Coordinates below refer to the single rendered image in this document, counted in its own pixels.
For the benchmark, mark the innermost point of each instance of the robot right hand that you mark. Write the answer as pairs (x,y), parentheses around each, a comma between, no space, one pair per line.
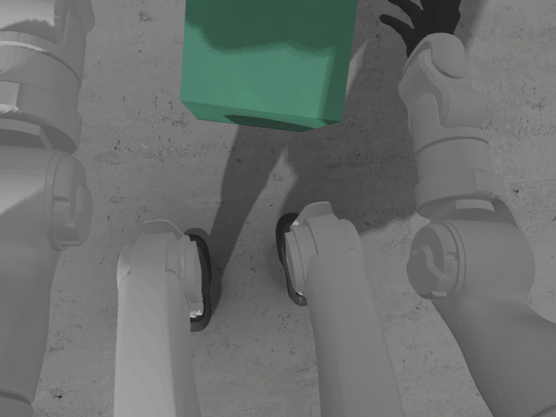
(437,16)

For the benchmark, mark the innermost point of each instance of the carton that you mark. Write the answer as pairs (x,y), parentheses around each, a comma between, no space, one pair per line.
(277,64)

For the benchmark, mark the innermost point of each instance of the robot left shin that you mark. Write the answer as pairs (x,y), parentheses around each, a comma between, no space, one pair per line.
(126,257)

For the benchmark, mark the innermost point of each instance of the robot right forearm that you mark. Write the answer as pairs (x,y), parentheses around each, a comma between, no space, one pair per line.
(451,147)

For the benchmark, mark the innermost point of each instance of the robot right upper arm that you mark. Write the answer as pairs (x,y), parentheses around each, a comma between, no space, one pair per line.
(478,276)

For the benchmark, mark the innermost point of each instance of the robot right thigh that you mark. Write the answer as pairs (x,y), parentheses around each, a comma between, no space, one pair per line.
(355,372)

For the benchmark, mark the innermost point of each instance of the robot left upper arm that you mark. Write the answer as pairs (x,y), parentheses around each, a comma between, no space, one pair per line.
(45,206)

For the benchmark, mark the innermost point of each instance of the robot left forearm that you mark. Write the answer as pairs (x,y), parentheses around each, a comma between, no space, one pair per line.
(42,51)

